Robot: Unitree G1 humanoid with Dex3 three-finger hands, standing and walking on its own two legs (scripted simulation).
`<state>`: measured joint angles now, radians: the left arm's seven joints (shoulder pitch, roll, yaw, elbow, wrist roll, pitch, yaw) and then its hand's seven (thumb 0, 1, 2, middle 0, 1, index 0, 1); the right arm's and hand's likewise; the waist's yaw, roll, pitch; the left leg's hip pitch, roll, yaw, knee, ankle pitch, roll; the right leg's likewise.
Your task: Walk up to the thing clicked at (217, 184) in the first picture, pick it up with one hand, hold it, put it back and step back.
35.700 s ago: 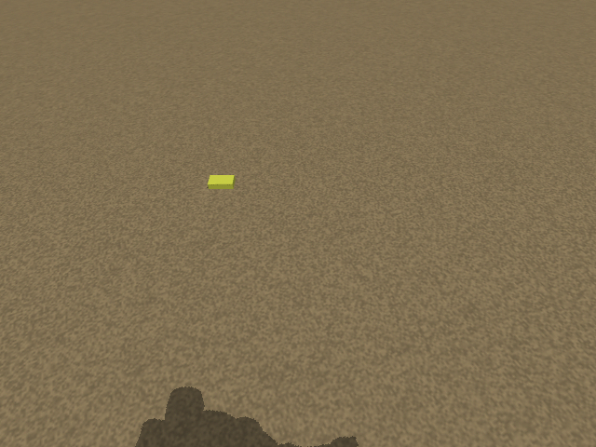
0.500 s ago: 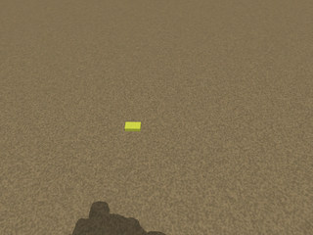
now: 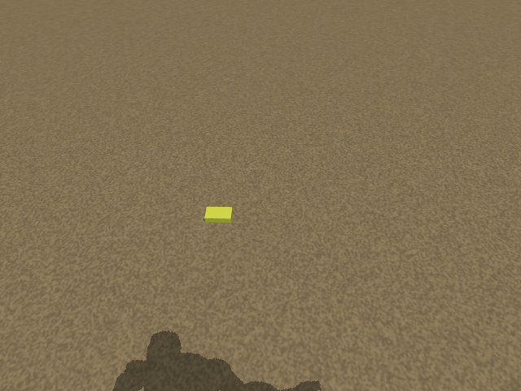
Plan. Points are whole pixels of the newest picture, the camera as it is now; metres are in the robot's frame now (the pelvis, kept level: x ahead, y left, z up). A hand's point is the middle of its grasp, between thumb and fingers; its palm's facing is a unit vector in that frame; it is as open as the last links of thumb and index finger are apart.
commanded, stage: step back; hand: left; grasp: from above
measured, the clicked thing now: (218, 214) +1.01 +0.25 -0.75
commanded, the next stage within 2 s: stand in 0.20 s
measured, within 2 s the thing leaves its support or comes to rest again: neither
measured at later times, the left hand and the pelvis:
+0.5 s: hand out of the picture +0.10 +0.25 -0.14, palm faces -0.03 -0.94 -0.34, open 7.4 cm; pelvis +0.01 +0.00 +0.02, yaw -1 degrees
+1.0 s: hand out of the picture +0.07 +0.25 -0.14, palm faces -0.05 -0.94 -0.34, open 7.4 cm; pelvis +0.00 +0.00 +0.02, yaw -1 degrees
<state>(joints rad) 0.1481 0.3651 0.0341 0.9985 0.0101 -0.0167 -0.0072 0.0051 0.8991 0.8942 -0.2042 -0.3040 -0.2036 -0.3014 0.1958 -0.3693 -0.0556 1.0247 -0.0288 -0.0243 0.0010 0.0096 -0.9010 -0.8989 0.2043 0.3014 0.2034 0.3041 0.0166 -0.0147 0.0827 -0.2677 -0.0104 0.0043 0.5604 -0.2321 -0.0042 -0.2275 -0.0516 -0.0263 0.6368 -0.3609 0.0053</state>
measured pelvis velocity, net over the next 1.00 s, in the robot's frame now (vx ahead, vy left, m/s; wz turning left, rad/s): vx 0.00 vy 0.00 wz -0.02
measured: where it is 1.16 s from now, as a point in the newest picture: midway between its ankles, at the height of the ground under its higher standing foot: outside the picture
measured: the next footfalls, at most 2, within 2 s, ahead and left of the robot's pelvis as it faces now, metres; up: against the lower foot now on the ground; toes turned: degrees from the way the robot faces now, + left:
none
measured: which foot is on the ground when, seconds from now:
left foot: down 0.00-1.00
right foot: down 0.00-1.00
